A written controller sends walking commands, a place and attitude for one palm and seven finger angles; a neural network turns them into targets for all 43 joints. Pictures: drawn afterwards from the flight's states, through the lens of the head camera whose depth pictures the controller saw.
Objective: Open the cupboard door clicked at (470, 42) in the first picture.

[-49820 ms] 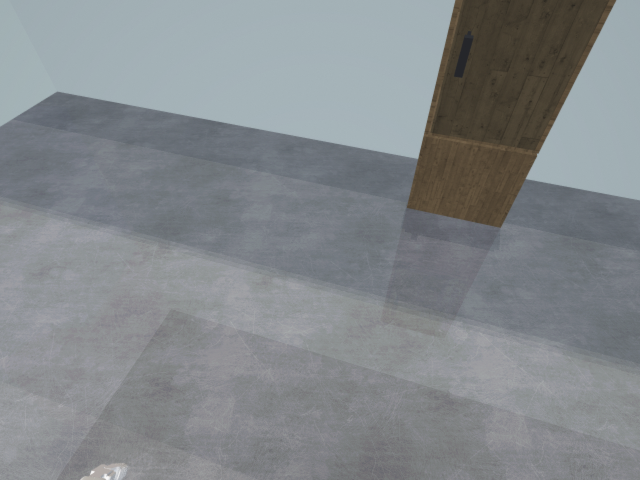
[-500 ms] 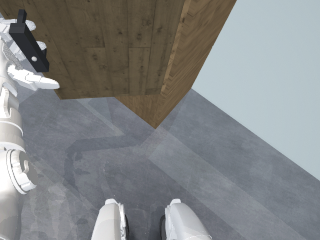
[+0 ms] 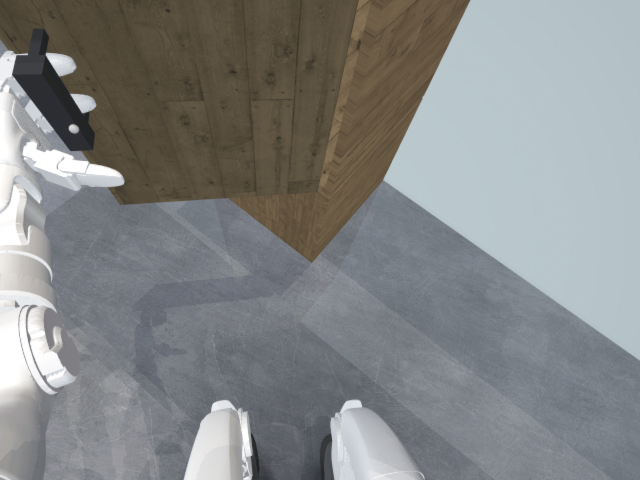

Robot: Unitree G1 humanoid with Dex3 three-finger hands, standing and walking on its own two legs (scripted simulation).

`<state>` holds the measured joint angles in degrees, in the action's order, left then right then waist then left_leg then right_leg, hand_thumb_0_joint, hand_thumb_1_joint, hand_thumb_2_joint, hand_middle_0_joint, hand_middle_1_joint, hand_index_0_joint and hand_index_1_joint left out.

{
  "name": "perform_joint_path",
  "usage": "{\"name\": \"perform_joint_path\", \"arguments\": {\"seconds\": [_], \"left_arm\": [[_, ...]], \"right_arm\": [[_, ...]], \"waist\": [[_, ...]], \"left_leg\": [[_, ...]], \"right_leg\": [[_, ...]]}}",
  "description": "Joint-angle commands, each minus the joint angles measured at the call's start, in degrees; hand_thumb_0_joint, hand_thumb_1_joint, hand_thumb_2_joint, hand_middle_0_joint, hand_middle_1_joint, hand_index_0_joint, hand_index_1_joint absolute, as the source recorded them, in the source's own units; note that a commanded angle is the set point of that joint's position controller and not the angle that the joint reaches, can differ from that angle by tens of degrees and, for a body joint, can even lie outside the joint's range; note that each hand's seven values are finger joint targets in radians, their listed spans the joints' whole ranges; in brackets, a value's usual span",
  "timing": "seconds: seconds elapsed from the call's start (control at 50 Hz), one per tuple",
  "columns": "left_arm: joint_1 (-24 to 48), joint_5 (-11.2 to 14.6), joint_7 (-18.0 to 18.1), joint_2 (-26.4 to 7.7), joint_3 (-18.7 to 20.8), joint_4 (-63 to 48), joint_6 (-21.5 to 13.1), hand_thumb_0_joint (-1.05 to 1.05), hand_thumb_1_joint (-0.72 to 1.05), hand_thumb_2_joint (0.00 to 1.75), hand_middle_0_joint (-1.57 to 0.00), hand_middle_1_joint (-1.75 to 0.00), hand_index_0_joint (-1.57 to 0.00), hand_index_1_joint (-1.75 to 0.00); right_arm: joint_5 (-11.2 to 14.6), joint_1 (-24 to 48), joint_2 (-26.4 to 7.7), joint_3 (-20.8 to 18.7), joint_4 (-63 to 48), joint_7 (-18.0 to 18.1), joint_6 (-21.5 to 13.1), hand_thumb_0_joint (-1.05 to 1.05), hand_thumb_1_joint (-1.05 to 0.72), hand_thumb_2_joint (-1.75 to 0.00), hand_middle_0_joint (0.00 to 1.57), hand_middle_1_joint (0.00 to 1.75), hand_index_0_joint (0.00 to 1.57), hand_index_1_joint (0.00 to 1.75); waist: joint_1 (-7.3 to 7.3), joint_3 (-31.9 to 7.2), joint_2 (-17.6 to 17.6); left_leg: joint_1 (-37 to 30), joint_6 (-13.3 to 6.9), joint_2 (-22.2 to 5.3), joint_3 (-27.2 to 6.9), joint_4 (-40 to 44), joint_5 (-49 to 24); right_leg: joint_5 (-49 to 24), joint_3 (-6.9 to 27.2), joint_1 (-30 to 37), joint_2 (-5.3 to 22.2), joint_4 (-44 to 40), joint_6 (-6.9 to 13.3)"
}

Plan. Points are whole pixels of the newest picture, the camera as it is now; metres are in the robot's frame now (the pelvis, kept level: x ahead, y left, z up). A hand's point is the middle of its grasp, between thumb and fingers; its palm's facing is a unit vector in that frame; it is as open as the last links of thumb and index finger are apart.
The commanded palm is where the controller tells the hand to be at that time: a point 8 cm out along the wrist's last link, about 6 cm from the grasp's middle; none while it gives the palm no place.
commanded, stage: slide the fingers in behind the handle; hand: left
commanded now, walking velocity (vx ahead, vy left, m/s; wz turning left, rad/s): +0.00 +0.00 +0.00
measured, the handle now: (61, 93) +0.56 +0.26 +0.06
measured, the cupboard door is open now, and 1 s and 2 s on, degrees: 46 46 88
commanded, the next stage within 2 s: close the thumb around the handle in 0.12 s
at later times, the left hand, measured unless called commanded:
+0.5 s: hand (79, 125) +0.51 +0.24 +0.07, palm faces +0.09 -1.00 -0.01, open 11.8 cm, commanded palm +0.49 +0.27 +0.06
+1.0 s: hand (76, 127) +0.51 +0.24 +0.07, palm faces +0.08 -1.00 +0.00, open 6.0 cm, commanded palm +0.49 +0.28 +0.06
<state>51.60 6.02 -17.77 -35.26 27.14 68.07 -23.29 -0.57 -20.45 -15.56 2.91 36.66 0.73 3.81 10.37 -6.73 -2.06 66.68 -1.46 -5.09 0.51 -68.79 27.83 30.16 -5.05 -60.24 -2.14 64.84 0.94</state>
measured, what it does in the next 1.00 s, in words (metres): stands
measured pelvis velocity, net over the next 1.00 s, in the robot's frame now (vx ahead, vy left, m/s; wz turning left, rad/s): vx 0.00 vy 0.00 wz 0.00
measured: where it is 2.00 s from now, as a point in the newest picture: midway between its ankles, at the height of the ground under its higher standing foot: outside the picture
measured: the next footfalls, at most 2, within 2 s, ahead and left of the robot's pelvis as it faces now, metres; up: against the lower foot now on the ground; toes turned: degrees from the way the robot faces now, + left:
none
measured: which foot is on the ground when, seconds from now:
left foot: down 0.00-1.00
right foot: down 0.00-1.00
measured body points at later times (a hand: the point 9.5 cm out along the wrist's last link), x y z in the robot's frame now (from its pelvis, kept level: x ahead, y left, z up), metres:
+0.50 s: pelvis +0.00 +0.00 +0.00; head +0.15 +0.03 +0.42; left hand +0.50 +0.29 +0.07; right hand +0.00 -0.26 -0.11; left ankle +0.03 +0.10 -0.64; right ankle +0.00 -0.12 -0.64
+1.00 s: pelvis +0.00 +0.00 +0.00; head +0.15 +0.03 +0.43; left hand +0.50 +0.29 +0.07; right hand +0.02 -0.27 -0.11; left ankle +0.03 +0.10 -0.64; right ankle +0.00 -0.12 -0.64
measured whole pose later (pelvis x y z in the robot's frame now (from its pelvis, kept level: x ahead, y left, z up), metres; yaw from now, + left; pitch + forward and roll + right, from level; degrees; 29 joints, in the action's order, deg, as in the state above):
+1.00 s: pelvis +0.00 +0.00 +0.00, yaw +0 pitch +25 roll -5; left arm 51.5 6.1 -16.9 -33.6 26.4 67.7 -24.0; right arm -0.8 -20.1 -15.5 2.8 36.7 0.7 3.9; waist 10.1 -7.1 -1.9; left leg 66.1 -1.7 -4.6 0.6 -68.2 27.7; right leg 30.0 -4.8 -59.6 -1.9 64.2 0.6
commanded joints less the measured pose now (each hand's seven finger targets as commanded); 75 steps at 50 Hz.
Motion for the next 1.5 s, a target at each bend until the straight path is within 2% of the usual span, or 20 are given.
{"name": "perform_joint_path", "arguments": {"seconds": [0.0,0.1,0.2,0.26,0.3,0.38,0.42,0.5,0.58,0.66,0.7,0.8,0.84,0.98,1.18,1.26,1.4,1.42,1.44,1.48], "left_arm": [[24.12,1.22,-0.80,-14.51,0.19,-12.72,-3.92,0.00,-0.50,0.30,-0.30,-1.20,-0.30,-1.20],[25.56,0.92,-0.29,-15.99,1.01,-12.34,-3.64,0.00,-0.50,0.30,-0.30,-1.20,-0.30,-1.20],[25.73,0.71,0.43,-13.45,-0.51,-12.10,-3.81,0.00,-0.50,0.30,-0.30,-1.20,-0.30,-1.20],[25.86,0.39,0.95,-15.73,1.15,-13.38,-4.08,0.00,-0.33,0.37,-0.31,-1.22,-0.31,-1.22],[25.34,0.19,1.26,-13.28,-0.46,-13.27,-4.04,0.00,-0.22,0.42,-0.32,-1.23,-0.32,-1.23],[23.40,0.22,1.61,-13.19,-0.09,-12.67,-4.03,0.00,0.00,0.52,-0.34,-1.25,-0.34,-1.25],[24.72,0.15,1.65,-12.09,-1.30,-12.15,-3.89,0.00,0.12,0.56,-0.34,-1.27,-0.34,-1.27],[23.34,0.25,1.72,-12.44,-0.27,-14.12,-5.04,0.00,0.34,0.66,-0.36,-1.29,-0.36,-1.29],[23.27,0.63,1.18,-13.35,0.10,-11.30,-4.65,0.00,0.56,0.76,-0.38,-1.31,-0.38,-1.31],[23.05,0.71,0.58,-15.54,1.75,-14.53,-5.37,0.00,0.79,0.85,-0.39,-1.34,-0.39,-1.34],[22.25,1.01,0.47,-13.77,0.98,-13.64,-5.30,0.00,0.90,0.90,-0.40,-1.35,-0.40,-1.35],[22.83,1.11,0.59,-12.53,-0.33,-12.26,-4.29,0.00,0.90,0.90,-0.40,-1.35,-0.40,-1.35],[22.47,0.89,0.77,-14.55,1.03,-12.83,-4.15,0.00,0.90,0.90,-0.40,-1.35,-0.40,-1.35],[24.00,0.63,0.69,-13.40,-0.28,-13.06,-4.43,0.00,0.90,0.90,-0.40,-1.35,-0.40,-1.35],[9.20,2.36,0.26,-10.54,0.46,-19.49,-4.71,0.00,0.90,0.90,-0.40,-1.35,-0.40,-1.35],[-1.19,4.37,-0.07,-5.85,-1.18,-24.51,-4.51,0.00,0.90,0.90,-0.40,-1.35,-0.40,-1.35],[-25.80,8.53,1.01,4.72,-5.84,-40.81,-4.47,0.00,0.90,0.90,-0.40,-1.35,-0.40,-1.35],[-27.71,12.29,8.91,6.67,1.28,-45.60,-4.15,0.00,0.90,0.90,-0.40,-1.35,-0.40,-1.35],[-31.68,11.41,13.61,12.17,-3.08,-45.58,-3.29,0.00,0.90,0.90,-0.40,-1.35,-0.40,-1.35],[-37.38,8.84,21.14,13.81,-3.50,-49.74,-3.22,0.00,0.90,0.90,-0.40,-1.35,-0.40,-1.35]], "right_arm": [[0.01,-10.46,-10.89,-3.93,-1.72,0.80,-0.97,0.00,-0.90,-0.90,0.20,0.30,0.20,0.30],[-0.11,-10.75,-11.21,-3.90,-1.42,0.92,-1.09,0.00,-0.90,-0.90,0.20,0.30,0.20,0.30],[-0.22,-10.87,-11.05,-3.97,-1.32,0.70,-1.19,0.00,-0.90,-0.90,0.20,0.30,0.20,0.30],[-0.45,-11.04,-11.33,-3.90,-1.68,0.73,-1.24,0.00,-0.90,-0.90,0.20,0.30,0.20,0.30],[-0.47,-10.94,-10.86,-3.93,-1.65,0.48,-1.20,0.00,-0.90,-0.90,0.20,0.30,0.20,0.30],[-0.43,-11.13,-10.94,-3.97,-1.79,0.30,-0.87,0.00,-0.90,-0.90,0.20,0.30,0.20,0.30],[-0.38,-10.86,-10.94,-3.93,-1.59,0.31,-0.87,0.00,-0.90,-0.90,0.20,0.30,0.20,0.30],[-0.63,-11.34,-10.86,-4.27,-1.62,0.25,-0.90,0.00,-0.90,-0.90,0.20,0.30,0.20,0.30],[-0.39,-10.95,-11.05,-3.97,-1.29,0.41,-0.77,0.00,-0.90,-0.90,0.20,0.30,0.20,0.30],[-0.51,-11.08,-10.94,-4.08,-1.88,0.54,-0.81,0.00,-0.90,-0.90,0.20,0.30,0.20,0.30],[-0.43,-11.02,-10.76,-4.24,-1.56,0.39,-0.77,0.00,-0.90,-0.90,0.20,0.30,0.20,0.30],[-0.29,-10.71,-10.91,-4.09,-1.51,0.43,-0.55,0.00,-0.90,-0.90,0.20,0.30,0.20,0.30],[-0.29,-10.72,-11.14,-4.14,-1.75,0.57,-0.55,0.00,-0.90,-0.90,0.20,0.30,0.20,0.30],[-0.34,-10.39,-10.84,-3.97,-1.92,0.63,-0.73,0.00,-0.90,-0.90,0.20,0.30,0.20,0.30],[0.20,-9.07,-10.25,-4.68,-4.29,-0.18,-0.22,0.00,-0.90,-0.90,0.20,0.30,0.20,0.30],[0.83,-7.59,-9.67,-5.14,-6.11,-0.59,-0.18,0.00,-0.90,-0.90,0.20,0.30,0.20,0.30],[1.84,-3.28,-8.14,-6.04,-9.92,-1.99,-1.42,0.00,-0.90,-0.90,0.20,0.30,0.20,0.30],[1.17,-1.71,-6.35,-6.15,-10.42,-1.98,-2.17,0.00,-0.90,-0.90,0.20,0.30,0.20,0.30],[1.07,-0.56,-5.98,-5.92,-10.52,-2.39,-2.84,0.00,-0.90,-0.90,0.20,0.30,0.20,0.30],[0.35,0.44,-5.72,-5.96,-10.70,-3.08,-3.38,0.00,-0.90,-0.90,0.20,0.30,0.20,0.30]], "waist": [[0.51,-29.90,-8.97],[0.58,-29.36,-8.91],[0.93,-28.99,-9.69],[0.12,-30.77,-10.42],[0.29,-30.72,-10.90],[-0.11,-29.81,-9.57],[0.81,-27.81,-9.09],[-0.28,-31.72,-10.22],[0.67,-27.38,-6.56],[-0.81,-31.24,-9.86],[-0.46,-30.61,-9.59],[0.27,-28.05,-8.29],[-0.17,-28.94,-7.85],[0.22,-30.04,-9.36],[-3.94,-32.76,-7.96],[-5.17,-30.24,-3.59],[-8.35,-26.95,-3.10],[-13.13,-26.72,-1.99],[-11.42,-23.46,-2.06],[-11.92,-22.17,-0.29]], "left_leg": [[-28.59,-0.61,2.04,-4.06,5.47,-22.69],[-28.47,-0.64,1.86,-4.49,5.44,-21.55],[-30.71,-0.31,1.72,-5.18,5.96,-22.27],[-30.95,-0.35,1.90,-5.15,6.03,-22.77],[-32.40,-0.10,1.75,-5.33,6.27,-24.06],[-32.08,-0.04,1.74,-5.22,6.79,-24.37],[-30.75,-0.17,1.75,-5.11,6.91,-22.06],[-33.89,0.07,1.83,-5.34,6.94,-25.38],[-28.60,-0.50,1.96,-4.58,6.71,-21.73],[-30.81,-0.32,2.11,-4.57,6.41,-25.19],[-32.30,-0.06,1.86,-4.79,6.34,-26.00],[-30.84,-0.18,1.90,-4.84,6.65,-23.89],[-29.65,-0.39,2.15,-4.38,6.60,-23.36],[-30.60,-0.36,2.05,-4.58,6.17,-23.67],[-33.26,0.05,2.42,-3.61,8.23,-27.77],[-30.83,-0.39,3.04,-2.30,9.96,-26.39],[-33.85,-0.02,3.31,-0.93,12.90,-31.92],[-31.50,0.54,3.46,-0.28,13.66,-32.04],[-30.86,0.93,3.50,-0.19,14.14,-30.10],[-29.88,1.18,3.50,-0.16,14.52,-29.43]], "right_leg": [[-20.27,3.22,6.74,-1.73,-7.92,0.01],[-18.54,3.06,5.50,-1.73,-7.94,0.03],[-17.62,2.38,3.19,-1.78,-7.97,0.15],[-17.93,2.52,4.45,-1.79,-7.59,0.41],[-18.42,2.12,3.78,-1.81,-7.70,0.31],[-18.92,2.05,4.52,-1.88,-7.98,0.31],[-17.49,2.15,3.74,-1.86,-8.51,0.16],[-19.36,2.06,4.77,-1.87,-8.11,0.40],[-18.68,2.61,5.88,-1.87,-8.61,0.03],[-21.31,2.69,7.54,-1.84,-7.52,0.47],[-21.08,2.31,5.87,-1.85,-7.77,0.30],[-19.49,2.28,5.18,-1.86,-8.28,0.15],[-20.26,2.76,7.13,-1.76,-8.48,0.10],[-19.92,2.73,5.80,-1.73,-7.97,0.10],[-24.21,2.28,11.48,-1.92,-8.33,0.26],[-26.22,2.49,16.61,-2.00,-9.56,0.27],[-31.31,1.87,20.61,-1.64,-10.82,0.01],[-31.15,1.33,22.33,-1.35,-10.91,-0.29],[-29.59,1.01,21.15,-1.35,-10.89,-0.47],[-29.11,0.77,22.09,-1.11,-10.29,-0.32]]}}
